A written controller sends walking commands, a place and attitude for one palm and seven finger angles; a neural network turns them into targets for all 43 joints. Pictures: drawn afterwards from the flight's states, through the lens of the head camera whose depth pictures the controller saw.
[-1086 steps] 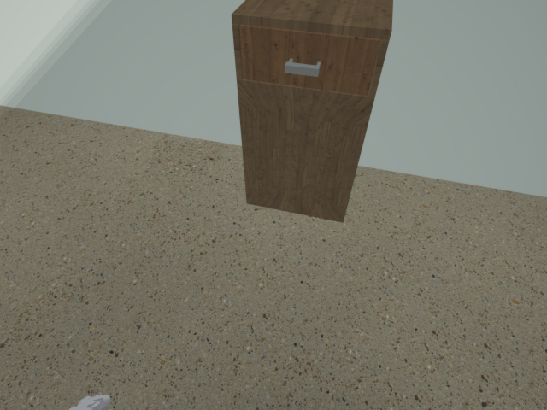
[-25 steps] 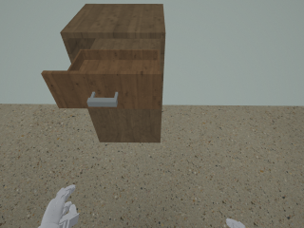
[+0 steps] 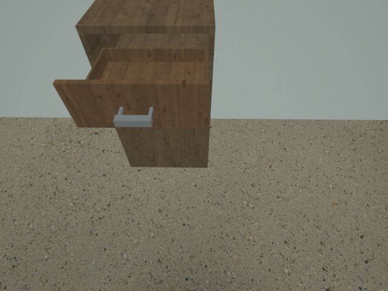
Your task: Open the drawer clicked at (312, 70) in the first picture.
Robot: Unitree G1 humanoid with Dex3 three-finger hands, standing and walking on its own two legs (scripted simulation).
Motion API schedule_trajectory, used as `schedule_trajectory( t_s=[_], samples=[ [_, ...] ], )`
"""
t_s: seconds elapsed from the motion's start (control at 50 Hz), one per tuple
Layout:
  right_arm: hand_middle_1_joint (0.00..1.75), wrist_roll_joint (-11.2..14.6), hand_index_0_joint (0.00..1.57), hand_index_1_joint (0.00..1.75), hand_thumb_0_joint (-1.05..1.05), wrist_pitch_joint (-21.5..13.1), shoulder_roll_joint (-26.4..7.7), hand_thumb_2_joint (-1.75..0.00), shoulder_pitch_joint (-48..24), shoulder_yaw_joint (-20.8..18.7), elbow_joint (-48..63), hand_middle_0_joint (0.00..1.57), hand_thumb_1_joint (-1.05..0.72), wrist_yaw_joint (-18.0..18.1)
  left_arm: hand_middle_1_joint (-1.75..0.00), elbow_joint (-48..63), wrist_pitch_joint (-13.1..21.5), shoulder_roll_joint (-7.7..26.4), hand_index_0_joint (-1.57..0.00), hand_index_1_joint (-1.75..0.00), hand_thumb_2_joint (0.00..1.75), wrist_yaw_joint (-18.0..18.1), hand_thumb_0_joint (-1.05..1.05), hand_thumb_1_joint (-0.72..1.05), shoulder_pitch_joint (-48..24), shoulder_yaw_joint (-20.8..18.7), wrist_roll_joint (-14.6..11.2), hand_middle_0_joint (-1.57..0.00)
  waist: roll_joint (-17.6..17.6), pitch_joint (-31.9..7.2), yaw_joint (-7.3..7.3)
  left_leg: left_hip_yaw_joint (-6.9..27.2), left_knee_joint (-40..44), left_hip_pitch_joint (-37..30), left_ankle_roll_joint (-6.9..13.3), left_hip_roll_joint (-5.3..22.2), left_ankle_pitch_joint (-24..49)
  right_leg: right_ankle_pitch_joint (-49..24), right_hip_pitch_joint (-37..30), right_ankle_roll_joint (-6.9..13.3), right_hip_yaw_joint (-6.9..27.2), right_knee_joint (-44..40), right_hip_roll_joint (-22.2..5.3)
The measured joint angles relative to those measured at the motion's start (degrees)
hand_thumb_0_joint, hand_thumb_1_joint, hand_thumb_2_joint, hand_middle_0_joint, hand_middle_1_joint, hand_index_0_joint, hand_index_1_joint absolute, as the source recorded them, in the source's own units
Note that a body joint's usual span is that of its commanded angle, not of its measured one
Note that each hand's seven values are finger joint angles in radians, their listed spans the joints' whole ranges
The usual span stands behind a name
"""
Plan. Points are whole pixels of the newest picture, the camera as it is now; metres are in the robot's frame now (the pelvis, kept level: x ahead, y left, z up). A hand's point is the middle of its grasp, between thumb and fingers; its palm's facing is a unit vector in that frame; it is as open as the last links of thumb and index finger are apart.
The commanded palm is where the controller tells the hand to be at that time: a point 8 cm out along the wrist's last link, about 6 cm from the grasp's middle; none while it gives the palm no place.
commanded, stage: let the arm hang, fingers relaxed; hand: left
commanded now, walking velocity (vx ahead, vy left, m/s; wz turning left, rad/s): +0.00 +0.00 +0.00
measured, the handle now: (134, 115) +0.58 +0.22 -0.01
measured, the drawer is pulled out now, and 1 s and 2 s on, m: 0.29 0.29 0.29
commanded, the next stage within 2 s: look to check the result in 0.42 s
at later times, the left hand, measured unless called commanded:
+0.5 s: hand out of the picture +0.00 +0.16 -0.17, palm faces +0.01 -0.98 -0.21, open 7.3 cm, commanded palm none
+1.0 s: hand out of the picture +0.01 +0.15 -0.17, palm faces +0.00 -0.97 -0.22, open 7.3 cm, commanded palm none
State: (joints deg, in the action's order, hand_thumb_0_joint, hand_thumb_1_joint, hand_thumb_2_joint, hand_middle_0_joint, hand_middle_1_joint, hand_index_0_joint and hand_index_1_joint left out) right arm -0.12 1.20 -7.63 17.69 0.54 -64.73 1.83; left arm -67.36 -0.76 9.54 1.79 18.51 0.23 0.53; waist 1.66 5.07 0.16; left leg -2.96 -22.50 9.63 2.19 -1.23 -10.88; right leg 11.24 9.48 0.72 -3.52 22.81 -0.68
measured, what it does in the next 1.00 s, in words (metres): stands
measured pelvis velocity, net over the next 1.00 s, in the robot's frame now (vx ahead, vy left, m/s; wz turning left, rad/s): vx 0.00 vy -0.03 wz -0.01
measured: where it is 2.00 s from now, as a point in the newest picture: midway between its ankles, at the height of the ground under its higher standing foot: outside the picture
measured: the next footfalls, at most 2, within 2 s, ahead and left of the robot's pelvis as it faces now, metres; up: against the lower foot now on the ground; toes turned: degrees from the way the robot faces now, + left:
none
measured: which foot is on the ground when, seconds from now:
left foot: down 0.00-1.00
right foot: down 0.00-1.00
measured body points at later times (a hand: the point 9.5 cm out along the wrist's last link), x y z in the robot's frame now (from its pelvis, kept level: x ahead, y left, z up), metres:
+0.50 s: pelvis +0.00 -0.01 +0.00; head +0.01 -0.03 +0.45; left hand +0.00 +0.21 -0.16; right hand -0.03 -0.22 -0.17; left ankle +0.02 +0.09 -0.74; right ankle +0.01 -0.11 -0.74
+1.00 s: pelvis +0.00 -0.03 +0.00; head +0.02 -0.04 +0.45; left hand +0.01 +0.20 -0.15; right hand -0.01 -0.25 -0.17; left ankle +0.02 +0.09 -0.74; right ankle +0.01 -0.11 -0.74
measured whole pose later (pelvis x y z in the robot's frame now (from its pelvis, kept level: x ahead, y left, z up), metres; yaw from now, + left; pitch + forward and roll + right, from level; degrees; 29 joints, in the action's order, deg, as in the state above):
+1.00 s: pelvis +0.00 -0.03 +0.00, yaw -1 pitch -3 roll +0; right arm -0.5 0.8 -8.6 14.0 -0.9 -65.1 1.8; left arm -66.1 0.7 9.0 1.8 13.0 -0.7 0.6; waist 1.4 4.9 0.7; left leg -2.7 -20.7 8.4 -0.3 1.2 -9.8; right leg 10.1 8.4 3.1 -3.7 20.8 1.8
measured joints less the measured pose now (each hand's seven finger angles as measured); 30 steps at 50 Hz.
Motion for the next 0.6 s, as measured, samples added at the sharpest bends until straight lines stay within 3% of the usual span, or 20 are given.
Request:
schedule_trajectory(
  t_s=[0.18, 0.6],
  samples=[
    [0.3, -0.3, 0.2, 0.3, 0.01, -0.4, 1.3, -0.9, -1.3, -0.2, -0.2, 0.2, -0.91, 0.0, -0.3, 1.4, 0.8, -2.4, -0.2, -0.3, 0.9, 0.1, 0.0, 0.91, -3.7, 0.0, 0.2, -0.2, -0.1, -1.3, 0.48, -0.3, 0.6, -0.4, -0.2, 0.0, 0.5, 0.0, 0.3, 0.2, 0.3, 0.6, 0.0],
    [0.3, -0.3, 0.2, 0.3, 0.01, -0.5, 0.0, -0.9, -1.0, -1.1, -0.8, 0.2, -0.91, 0.2, -0.3, 1.0, 1.2, -1.6, -0.2, -0.3, 0.9, 0.2, 0.0, 0.91, -4.1, -0.6, 0.0, -0.2, -0.5, -0.4, 0.67, -0.1, 1.2, -0.8, -1.5, 1.4, 0.8, -0.6, -0.3, 1.5, 0.1, -0.7, 1.4]
  ],
)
